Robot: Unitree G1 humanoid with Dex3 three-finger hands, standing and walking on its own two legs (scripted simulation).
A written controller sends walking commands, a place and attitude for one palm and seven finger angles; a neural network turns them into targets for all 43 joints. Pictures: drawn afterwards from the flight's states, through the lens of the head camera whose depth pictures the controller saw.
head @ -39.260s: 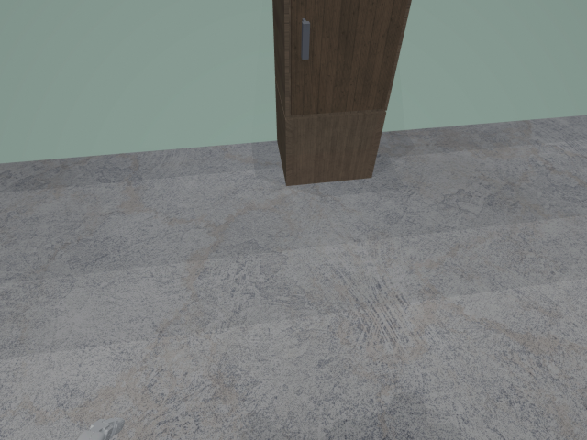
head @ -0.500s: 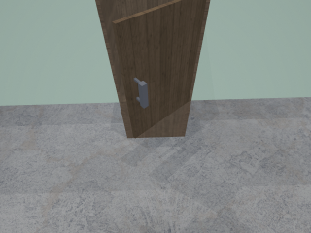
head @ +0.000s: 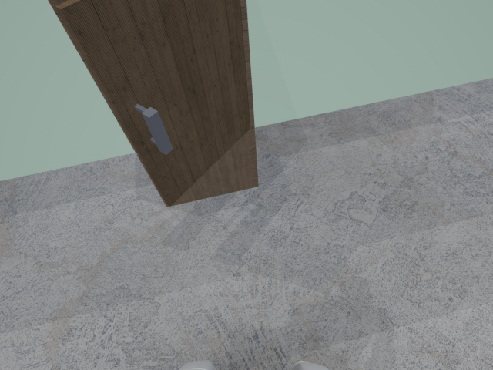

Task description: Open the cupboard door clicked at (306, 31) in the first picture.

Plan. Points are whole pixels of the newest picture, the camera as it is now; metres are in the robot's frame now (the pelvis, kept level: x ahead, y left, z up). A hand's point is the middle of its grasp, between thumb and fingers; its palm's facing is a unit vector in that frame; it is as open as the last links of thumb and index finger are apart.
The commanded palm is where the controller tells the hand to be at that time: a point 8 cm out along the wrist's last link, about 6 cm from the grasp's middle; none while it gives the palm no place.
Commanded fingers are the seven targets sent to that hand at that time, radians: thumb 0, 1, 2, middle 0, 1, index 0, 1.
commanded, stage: walk to a spot facing it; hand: left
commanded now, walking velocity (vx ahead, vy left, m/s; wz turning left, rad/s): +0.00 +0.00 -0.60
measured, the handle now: (152, 128) +0.58 +0.27 -0.01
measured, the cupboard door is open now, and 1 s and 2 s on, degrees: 39 39 39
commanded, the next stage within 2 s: none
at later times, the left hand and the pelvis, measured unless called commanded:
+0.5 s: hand (147, 367) +0.13 +0.21 -0.15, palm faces -0.21 -0.94 -0.26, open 7.4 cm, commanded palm none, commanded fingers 0.00 0.90 0.90 -0.20 -0.30 -0.20 -0.30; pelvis +0.03 +0.01 +0.02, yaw -17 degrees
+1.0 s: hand (229, 287) +0.27 +0.07 -0.14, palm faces -0.59 -0.76 -0.28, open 7.4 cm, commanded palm none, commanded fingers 0.00 0.90 0.90 -0.20 -0.30 -0.20 -0.30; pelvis +0.05 -0.02 +0.01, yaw -37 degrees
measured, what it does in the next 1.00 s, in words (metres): steps on the spot, turning right: left foot, then right foot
